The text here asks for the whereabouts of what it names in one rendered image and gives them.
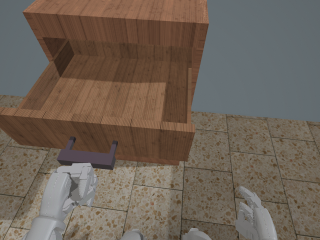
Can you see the left robot forearm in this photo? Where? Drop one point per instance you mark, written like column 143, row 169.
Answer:
column 45, row 228

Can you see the right robot shin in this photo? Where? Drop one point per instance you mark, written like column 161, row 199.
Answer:
column 193, row 229

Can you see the cabinet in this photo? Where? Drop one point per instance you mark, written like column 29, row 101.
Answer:
column 180, row 23

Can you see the left robot hand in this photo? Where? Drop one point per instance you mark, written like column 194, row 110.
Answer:
column 77, row 180

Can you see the drawer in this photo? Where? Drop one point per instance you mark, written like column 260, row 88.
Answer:
column 139, row 95

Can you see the right robot hand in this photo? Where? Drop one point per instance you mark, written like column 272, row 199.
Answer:
column 259, row 224

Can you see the handle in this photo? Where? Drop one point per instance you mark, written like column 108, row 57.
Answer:
column 98, row 160

